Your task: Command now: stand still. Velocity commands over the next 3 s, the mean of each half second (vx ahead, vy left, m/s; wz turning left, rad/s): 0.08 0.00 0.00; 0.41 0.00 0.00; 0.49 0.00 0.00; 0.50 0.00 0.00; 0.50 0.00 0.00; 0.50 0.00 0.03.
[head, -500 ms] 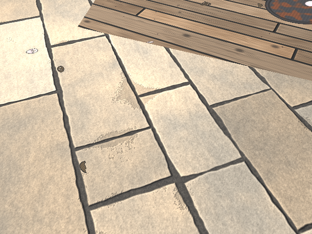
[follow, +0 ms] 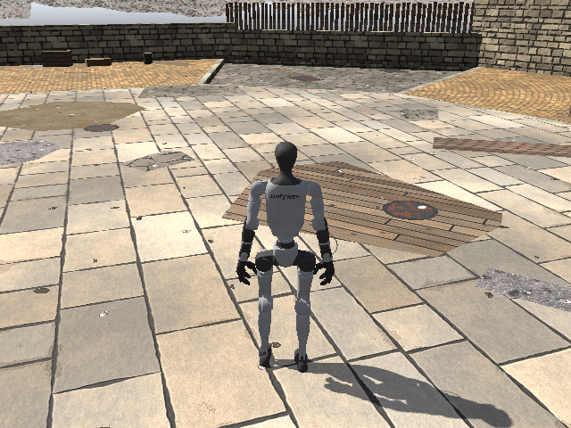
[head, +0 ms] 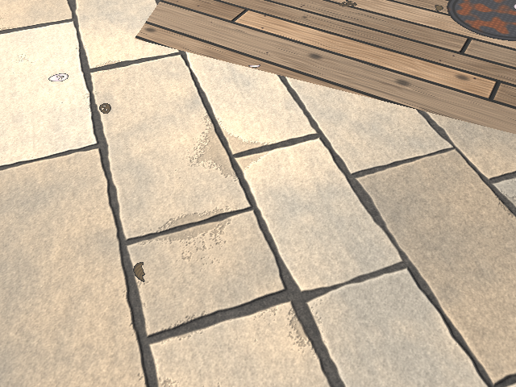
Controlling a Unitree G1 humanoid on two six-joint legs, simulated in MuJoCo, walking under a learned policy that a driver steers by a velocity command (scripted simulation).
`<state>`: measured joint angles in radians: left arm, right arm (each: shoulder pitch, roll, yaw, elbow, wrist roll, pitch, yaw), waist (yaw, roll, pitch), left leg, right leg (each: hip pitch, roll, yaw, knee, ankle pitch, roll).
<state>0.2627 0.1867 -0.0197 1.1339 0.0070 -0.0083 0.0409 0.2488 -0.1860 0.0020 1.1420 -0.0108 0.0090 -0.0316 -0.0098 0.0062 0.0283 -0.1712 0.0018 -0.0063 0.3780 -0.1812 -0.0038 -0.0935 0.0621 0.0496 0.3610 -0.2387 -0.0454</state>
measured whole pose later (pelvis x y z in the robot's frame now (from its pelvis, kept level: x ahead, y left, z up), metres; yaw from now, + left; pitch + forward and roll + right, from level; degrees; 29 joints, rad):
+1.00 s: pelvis +0.26 +0.05 -0.02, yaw +0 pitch +1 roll +0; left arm -0.02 0.18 0.02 0.92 0.02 -0.05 -0.02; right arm 0.53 -0.13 0.00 1.14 -0.02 -0.10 -0.02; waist -0.06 -0.01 0.07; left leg 0.18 -0.06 0.05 0.21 -0.41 0.07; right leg -0.56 0.02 -0.13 0.61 -0.11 -0.11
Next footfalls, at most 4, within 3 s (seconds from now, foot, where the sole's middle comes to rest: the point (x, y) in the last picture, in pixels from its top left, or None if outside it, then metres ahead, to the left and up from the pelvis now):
1.04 right None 0.46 -0.01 -0.78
1.58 left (217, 301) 0.78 0.15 -0.78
2.14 right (273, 219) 1.08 -0.02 -0.78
2.70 left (223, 157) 1.38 0.16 -0.78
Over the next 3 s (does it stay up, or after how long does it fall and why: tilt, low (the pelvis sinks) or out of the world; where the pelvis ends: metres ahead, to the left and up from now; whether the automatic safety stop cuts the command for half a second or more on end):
stays up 1.36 0.10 0.00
